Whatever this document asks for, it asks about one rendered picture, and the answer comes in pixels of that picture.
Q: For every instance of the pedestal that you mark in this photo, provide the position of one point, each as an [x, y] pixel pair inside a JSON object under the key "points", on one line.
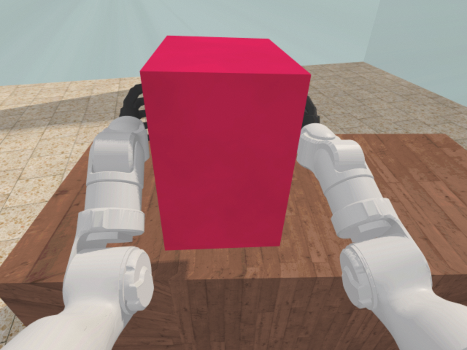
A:
{"points": [[286, 297]]}

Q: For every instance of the right robot upper arm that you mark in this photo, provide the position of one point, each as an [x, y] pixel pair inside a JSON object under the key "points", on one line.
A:
{"points": [[389, 276]]}

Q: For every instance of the robot left forearm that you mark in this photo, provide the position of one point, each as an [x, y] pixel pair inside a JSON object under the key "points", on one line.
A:
{"points": [[115, 179]]}

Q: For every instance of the right robot hand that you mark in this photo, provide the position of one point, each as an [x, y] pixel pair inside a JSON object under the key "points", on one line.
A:
{"points": [[310, 113]]}

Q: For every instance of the left robot hand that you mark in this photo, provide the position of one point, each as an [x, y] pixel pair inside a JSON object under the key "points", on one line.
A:
{"points": [[132, 103]]}

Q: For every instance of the robot right forearm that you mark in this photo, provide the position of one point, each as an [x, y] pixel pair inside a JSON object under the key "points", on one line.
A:
{"points": [[359, 210]]}

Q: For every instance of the left robot upper arm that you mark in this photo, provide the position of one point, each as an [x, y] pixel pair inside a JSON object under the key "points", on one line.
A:
{"points": [[104, 288]]}

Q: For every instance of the carton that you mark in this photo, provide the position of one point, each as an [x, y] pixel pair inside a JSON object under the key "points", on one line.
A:
{"points": [[224, 118]]}

